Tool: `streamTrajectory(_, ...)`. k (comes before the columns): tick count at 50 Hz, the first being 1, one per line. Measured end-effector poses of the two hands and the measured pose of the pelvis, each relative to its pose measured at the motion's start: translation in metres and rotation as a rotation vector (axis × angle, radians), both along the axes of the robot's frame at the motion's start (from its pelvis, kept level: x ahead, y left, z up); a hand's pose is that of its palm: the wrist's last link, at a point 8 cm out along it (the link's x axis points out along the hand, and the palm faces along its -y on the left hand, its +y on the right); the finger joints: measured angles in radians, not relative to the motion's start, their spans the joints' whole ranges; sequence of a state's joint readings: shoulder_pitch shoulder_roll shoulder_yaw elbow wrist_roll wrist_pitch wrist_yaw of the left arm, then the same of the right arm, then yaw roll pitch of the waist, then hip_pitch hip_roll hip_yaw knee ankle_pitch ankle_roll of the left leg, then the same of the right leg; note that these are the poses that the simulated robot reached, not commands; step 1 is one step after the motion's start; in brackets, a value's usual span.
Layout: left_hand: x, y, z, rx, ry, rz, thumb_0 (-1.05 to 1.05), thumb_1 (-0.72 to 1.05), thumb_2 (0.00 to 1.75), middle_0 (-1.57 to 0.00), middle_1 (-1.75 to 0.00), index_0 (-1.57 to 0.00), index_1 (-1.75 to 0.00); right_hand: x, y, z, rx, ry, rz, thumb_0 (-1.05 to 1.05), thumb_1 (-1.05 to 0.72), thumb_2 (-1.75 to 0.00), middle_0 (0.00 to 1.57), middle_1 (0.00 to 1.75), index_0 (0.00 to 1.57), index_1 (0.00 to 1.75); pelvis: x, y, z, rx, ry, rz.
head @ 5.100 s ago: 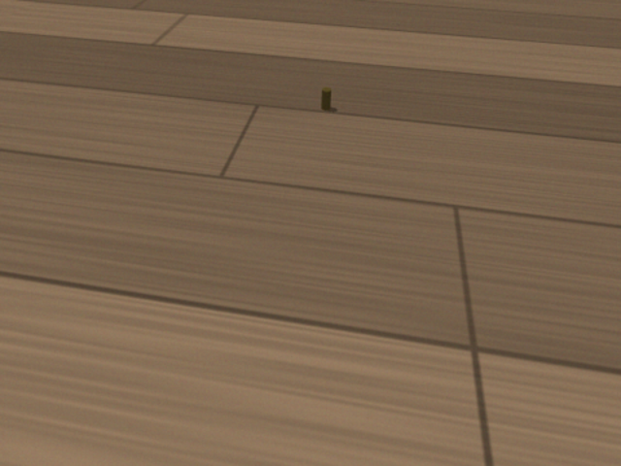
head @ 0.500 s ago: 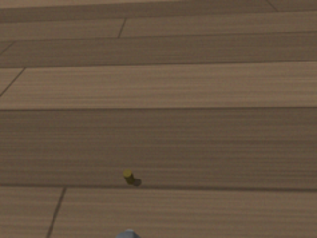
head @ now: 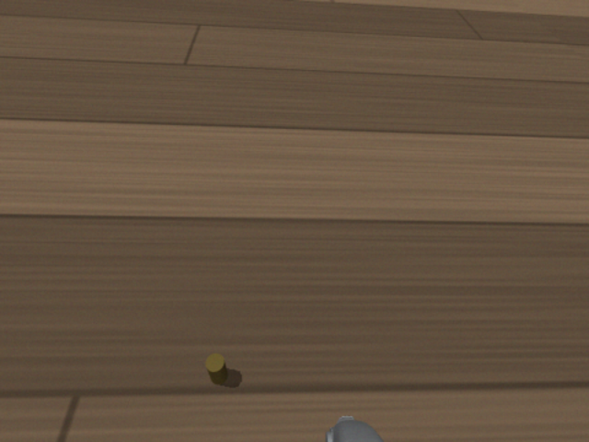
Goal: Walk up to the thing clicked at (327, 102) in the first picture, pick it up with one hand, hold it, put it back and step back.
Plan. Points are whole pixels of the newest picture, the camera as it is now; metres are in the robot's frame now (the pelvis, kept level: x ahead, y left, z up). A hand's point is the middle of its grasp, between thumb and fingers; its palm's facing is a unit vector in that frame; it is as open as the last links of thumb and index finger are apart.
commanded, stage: walk up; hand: left
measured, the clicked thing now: (217, 369) +0.46 +0.19 -0.71
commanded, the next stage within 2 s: none
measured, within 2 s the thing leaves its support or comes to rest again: neither
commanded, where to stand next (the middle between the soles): +0.15 -0.02 m, yaw +0 degrees
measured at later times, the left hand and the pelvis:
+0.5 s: hand out of the picture +0.15 +0.26 -0.17, palm faces -0.01 -0.94 -0.35, open 7.4 cm; pelvis +0.07 +0.00 -0.02, yaw +0 degrees
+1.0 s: hand out of the picture +0.15 +0.25 -0.15, palm faces +0.00 -0.94 -0.35, open 7.4 cm; pelvis +0.10 -0.01 +0.00, yaw +0 degrees
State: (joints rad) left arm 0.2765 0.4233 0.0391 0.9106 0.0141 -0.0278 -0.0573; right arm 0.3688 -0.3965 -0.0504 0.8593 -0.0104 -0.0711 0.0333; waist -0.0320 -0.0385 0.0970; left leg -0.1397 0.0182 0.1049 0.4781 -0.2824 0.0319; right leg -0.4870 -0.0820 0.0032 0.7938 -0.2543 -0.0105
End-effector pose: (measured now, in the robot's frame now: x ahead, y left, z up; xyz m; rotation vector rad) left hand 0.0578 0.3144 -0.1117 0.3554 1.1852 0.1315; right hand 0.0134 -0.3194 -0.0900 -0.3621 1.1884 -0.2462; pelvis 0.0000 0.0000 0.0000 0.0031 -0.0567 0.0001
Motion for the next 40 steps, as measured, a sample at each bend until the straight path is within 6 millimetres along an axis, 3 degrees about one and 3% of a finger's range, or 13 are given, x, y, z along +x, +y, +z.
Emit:
streamTrajectory(8, 0.065, -0.025, 0.002, 0.063, -0.071, -0.013, 0.01, 0.9, 0.9, -0.2, -0.3, -0.21, -0.3, 0.049, -0.014, -0.045, 0.057, 0.024, -0.012, 0.01, -0.9, -0.9, 0.2, 0.3, 0.2, 0.3, 0.037, -0.021, -0.019, -0.005, -0.003, -0.011)
streamTrajectory(12, 0.078, -0.038, 0.011, 0.047, -0.108, -0.007, 0.01, 0.9, 0.9, -0.2, -0.3, -0.21, -0.3, 0.08, -0.009, -0.047, 0.086, 0.006, 0.029, 0.01, -0.9, -0.9, 0.2, 0.3, 0.2, 0.3, 0.047, -0.025, -0.014, 0.019, -0.008, -0.011)
streamTrajectory(18, 0.079, -0.032, 0.014, 0.046, -0.095, 0.009, 0.01, 0.9, 0.9, -0.2, -0.3, -0.21, -0.3, 0.11, -0.01, -0.037, 0.062, -0.021, 0.056, 0.01, -0.9, -0.9, 0.2, 0.3, 0.2, 0.3, 0.062, -0.02, -0.009, 0.006, 0.0, -0.011)
streamTrajectory(25, 0.082, -0.008, -0.017, 0.011, -0.05, 0.064, 0.01, 0.9, 0.9, -0.2, -0.3, -0.21, -0.3, 0.115, -0.001, -0.028, -0.019, -0.005, 0.038, 0.01, -0.9, -0.9, 0.2, 0.3, 0.2, 0.3, 0.072, -0.003, -0.019, 0.007, -0.015, -0.007)
streamTrajectory(33, 0.071, -0.009, -0.029, -0.03, 0.046, 0.079, 0.01, 0.9, 0.9, -0.2, -0.3, -0.21, -0.3, 0.134, 0.01, -0.015, -0.017, -0.019, 0.042, 0.01, -0.9, -0.9, 0.2, 0.3, 0.2, 0.3, 0.078, 0.001, -0.011, -0.02, 0.004, -0.017)
streamTrajectory(40, 0.06, -0.015, -0.02, -0.018, 0.096, 0.105, 0.01, 0.9, 0.9, -0.2, -0.3, -0.21, -0.3, 0.164, 0.017, -0.017, 0.031, -0.043, 0.061, 0.01, -0.9, -0.9, 0.2, 0.3, 0.2, 0.3, 0.087, -0.003, -0.004, -0.021, 0.008, -0.006)
